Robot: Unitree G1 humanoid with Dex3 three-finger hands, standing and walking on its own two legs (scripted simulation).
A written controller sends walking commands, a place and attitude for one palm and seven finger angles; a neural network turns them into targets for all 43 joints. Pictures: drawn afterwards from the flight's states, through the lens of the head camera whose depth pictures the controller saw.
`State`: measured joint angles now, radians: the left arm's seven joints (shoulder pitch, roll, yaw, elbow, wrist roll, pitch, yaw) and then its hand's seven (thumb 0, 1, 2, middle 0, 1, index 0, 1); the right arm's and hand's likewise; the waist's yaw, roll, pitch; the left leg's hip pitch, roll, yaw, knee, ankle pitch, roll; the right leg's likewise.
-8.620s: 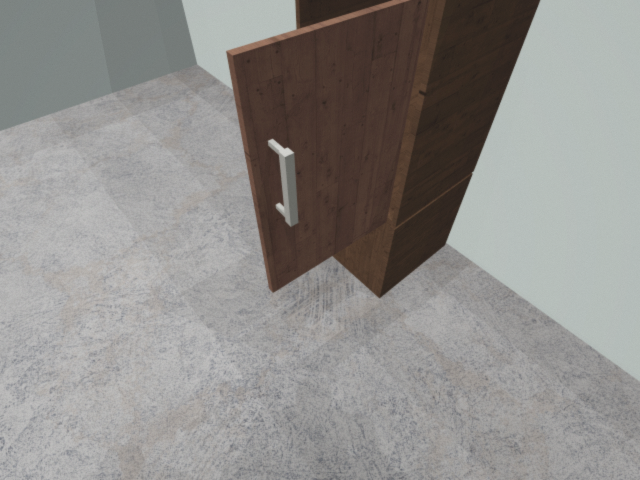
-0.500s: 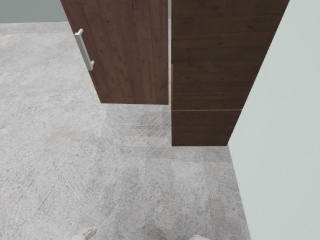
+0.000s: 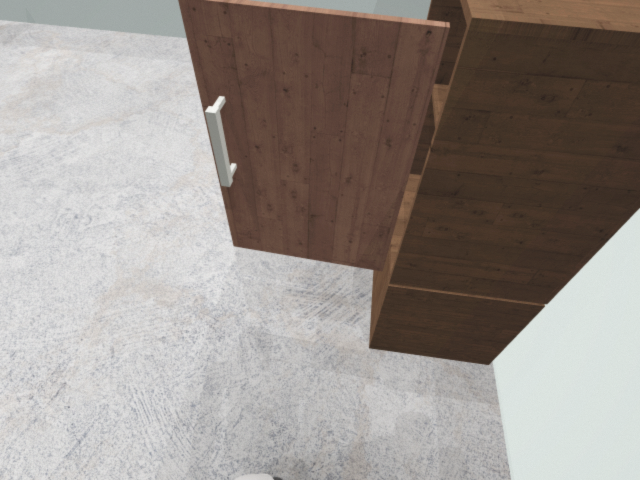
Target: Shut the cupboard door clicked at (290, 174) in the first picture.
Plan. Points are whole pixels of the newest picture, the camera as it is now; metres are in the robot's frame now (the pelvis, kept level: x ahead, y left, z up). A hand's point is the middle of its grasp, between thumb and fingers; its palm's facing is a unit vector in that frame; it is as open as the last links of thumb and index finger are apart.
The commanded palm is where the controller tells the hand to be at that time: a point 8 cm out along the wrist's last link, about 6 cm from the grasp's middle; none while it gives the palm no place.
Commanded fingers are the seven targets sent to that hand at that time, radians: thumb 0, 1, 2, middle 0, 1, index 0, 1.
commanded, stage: take the last steps up to it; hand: left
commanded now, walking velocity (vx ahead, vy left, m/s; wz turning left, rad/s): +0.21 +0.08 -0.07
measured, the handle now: (223, 143) +0.65 +0.27 +0.02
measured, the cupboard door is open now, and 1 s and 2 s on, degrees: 87 87 87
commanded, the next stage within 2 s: come to a stop and stand still in 0.20 s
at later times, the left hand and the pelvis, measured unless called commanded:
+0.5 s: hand (217, 394) +0.25 +0.19 -0.15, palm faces -0.06 -0.97 -0.22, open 7.4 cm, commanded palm none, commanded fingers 0.00 0.90 0.90 -0.20 -0.30 -0.20 -0.30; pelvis +0.14 +0.02 +0.00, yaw -2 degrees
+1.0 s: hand (192, 461) +0.16 +0.20 -0.16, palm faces +0.01 -0.96 -0.29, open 7.4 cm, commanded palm none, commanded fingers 0.00 0.90 0.90 -0.20 -0.30 -0.20 -0.30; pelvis +0.12 +0.01 +0.00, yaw -1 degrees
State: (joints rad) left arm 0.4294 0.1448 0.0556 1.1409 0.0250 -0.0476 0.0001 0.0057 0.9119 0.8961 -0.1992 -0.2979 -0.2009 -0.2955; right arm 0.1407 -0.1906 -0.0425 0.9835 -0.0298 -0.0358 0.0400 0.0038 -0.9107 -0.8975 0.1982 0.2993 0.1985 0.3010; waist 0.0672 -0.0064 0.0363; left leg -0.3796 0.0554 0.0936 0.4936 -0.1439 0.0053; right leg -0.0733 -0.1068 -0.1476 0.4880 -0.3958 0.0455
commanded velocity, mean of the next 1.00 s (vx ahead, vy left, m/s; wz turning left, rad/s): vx -0.04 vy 0.02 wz -0.02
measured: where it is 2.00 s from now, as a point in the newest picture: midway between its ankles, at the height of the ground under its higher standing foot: outside the picture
